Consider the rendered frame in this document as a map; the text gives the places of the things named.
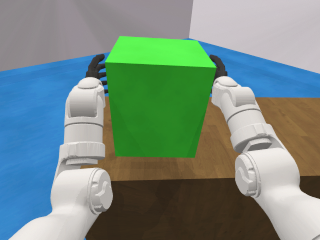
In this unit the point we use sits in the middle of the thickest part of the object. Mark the robot right hand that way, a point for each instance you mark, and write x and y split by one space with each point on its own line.
220 68

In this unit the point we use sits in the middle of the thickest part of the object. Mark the carton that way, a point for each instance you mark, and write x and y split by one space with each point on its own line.
158 91

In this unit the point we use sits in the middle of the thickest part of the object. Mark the robot right forearm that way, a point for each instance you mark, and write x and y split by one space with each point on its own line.
248 128

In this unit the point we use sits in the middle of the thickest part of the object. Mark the robot left hand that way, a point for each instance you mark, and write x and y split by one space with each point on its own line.
94 68

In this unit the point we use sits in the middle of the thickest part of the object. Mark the robot left forearm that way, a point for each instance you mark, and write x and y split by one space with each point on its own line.
83 127

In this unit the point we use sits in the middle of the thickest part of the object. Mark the right robot upper arm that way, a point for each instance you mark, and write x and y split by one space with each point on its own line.
270 176

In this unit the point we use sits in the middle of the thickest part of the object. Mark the pedestal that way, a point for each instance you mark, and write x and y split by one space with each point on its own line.
186 198

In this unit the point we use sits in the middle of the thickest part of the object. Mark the left robot upper arm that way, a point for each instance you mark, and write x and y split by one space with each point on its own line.
78 197

